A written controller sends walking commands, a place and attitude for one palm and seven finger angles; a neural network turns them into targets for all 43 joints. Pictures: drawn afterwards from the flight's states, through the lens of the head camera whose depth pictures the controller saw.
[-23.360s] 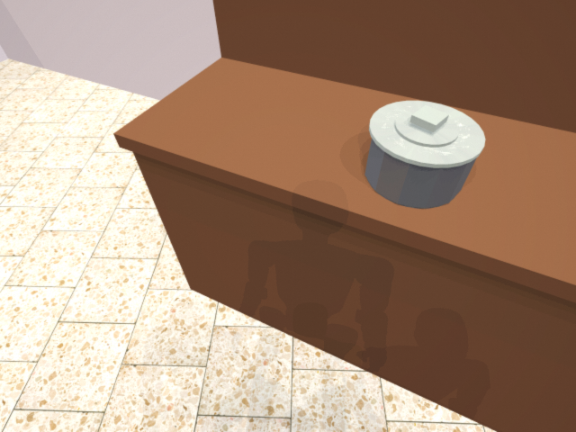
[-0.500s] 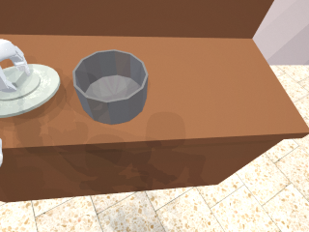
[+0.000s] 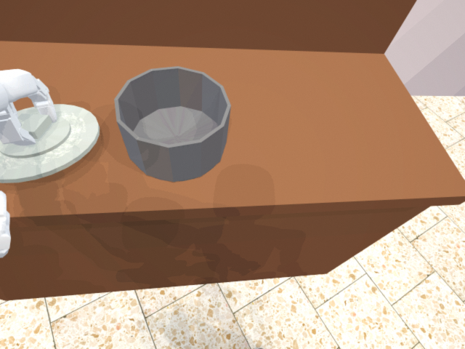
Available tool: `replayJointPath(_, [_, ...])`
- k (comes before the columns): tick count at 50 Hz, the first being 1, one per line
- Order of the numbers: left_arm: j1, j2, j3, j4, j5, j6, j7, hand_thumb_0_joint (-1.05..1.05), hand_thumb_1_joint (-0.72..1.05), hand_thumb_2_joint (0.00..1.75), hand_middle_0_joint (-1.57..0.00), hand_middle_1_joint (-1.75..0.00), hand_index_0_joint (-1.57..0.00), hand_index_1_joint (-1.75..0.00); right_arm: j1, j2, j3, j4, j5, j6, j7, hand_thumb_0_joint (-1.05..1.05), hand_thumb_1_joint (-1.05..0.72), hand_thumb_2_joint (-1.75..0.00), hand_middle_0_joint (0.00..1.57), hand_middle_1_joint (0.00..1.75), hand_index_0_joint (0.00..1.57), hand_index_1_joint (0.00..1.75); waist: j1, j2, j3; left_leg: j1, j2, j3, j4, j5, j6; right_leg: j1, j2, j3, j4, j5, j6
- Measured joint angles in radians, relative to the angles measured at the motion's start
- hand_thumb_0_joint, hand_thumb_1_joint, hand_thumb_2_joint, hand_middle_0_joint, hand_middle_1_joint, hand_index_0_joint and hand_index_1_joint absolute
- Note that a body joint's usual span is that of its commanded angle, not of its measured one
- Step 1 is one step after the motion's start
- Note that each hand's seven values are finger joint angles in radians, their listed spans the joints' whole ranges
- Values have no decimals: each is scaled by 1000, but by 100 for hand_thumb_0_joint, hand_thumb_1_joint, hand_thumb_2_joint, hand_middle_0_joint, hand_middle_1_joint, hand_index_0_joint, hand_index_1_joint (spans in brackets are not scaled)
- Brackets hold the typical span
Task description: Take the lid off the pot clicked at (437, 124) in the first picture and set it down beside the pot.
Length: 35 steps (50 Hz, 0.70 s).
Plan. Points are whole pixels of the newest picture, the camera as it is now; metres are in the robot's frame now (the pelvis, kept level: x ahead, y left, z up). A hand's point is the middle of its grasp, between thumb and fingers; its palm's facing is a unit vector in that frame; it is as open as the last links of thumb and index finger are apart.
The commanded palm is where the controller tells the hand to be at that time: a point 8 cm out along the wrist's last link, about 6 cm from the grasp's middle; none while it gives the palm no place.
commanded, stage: lower the lid onto the table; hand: left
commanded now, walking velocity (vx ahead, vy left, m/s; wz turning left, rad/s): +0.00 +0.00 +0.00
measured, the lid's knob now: (29, 126) +0.49 +0.32 +0.07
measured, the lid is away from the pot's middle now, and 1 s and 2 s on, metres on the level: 0.24 0.26 0.25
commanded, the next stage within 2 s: open the fingers wide in 0.32 s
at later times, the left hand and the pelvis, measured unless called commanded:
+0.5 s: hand (20, 126) +0.48 +0.33 +0.08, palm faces -0.46 -0.13 -0.88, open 8.3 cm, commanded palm +0.50 +0.31 +0.14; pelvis +0.00 +0.01 -0.01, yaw -1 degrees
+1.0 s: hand (10, 139) +0.45 +0.34 +0.08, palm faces -0.44 -0.09 -0.89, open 8.5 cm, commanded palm +0.49 +0.32 +0.14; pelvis +0.00 +0.00 -0.01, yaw +3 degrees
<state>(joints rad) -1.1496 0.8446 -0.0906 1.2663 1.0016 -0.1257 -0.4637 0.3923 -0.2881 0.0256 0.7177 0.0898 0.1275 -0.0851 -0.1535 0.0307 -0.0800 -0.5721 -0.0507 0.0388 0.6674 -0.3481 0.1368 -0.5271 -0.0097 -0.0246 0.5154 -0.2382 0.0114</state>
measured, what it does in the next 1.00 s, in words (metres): stands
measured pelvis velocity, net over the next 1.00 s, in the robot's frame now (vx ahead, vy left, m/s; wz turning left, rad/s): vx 0.00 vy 0.00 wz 0.04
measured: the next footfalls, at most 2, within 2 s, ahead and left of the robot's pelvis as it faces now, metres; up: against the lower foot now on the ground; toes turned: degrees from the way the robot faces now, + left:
none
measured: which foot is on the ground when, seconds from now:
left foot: down 0.00-1.00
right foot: down 0.00-1.00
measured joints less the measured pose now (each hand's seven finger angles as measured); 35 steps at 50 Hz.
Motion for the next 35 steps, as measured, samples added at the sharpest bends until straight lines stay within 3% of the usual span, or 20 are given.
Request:
replayJointPath(5, [-4, -11, -26, 1, 11, 2, 10, -2, 15, 86, -68, -100, -59, -92, 10, 4, -3, 2, -2, -10, -6, 0, -90, -90, 21, 30, 20, 30, -3, 2, -2, -17, 0, -3, 12, -4, 2, -17, 2, 1, 12, 1, -8])
replayJointPath(20, [-30, -14, 3, 36, 22, 6, 39, -1, 14, 85, -71, -102, -59, -94, 43, 6, -8, 14, -10, -5, 1, 0, -90, -90, 21, 30, 20, 30, -18, 11, -20, -64, -5, -4, 43, -19, 11, -64, 6, 19, 43, -10, -17])
replayJointPath(22, [-18, -15, 24, 26, 22, 4, 42, -1, 14, 85, -72, -103, -60, -95, 47, 8, -10, 11, -11, 2, 6, 0, -90, -90, 21, 30, 20, 30, -17, 11, -24, -68, -5, -3, 48, -21, 12, -67, 6, 21, 47, -14, -17])
replayJointPath(25, [85, 6, 95, -69, 39, -54, 69, -1, 15, 84, -72, -103, -59, -94, 44, 11, -13, -12, -25, 28, 5, 0, -90, -90, 21, 30, 20, 30, -13, 16, -31, -68, 1, 6, 47, -23, 8, -73, 11, 28, 49, -8, -24])
replayJointPath(28, [115, -8, 61, -110, 41, -66, 93, -1, 16, 83, -70, -103, -58, -95, 35, 22, -20, -12, -28, 51, 7, 0, -90, -90, 21, 30, 20, 30, 3, 13, -30, -69, 0, 0, 51, -24, 11, -66, 11, 23, 44, -15, -29])
replayJointPath(30, [132, -19, 73, -150, 38, -70, 96, -1, 18, 82, -70, -104, -57, -95, 23, 27, -22, -11, -29, 63, 10, 0, -90, -90, 21, 30, 20, 30, 12, 11, -26, -64, -2, -5, 47, -21, 12, -58, 10, 20, 37, -13, -29])
replayJointPath(35, [125, -31, 73, -114, 11, -58, 120, 0, 21, 79, -67, -104, -55, -95, -4, 30, -15, -20, -24, 65, 14, 0, -90, -90, 21, 30, 20, 30, 14, 7, -35, -50, -11, -20, 33, -10, 10, -43, 10, 27, 29, -6, -34])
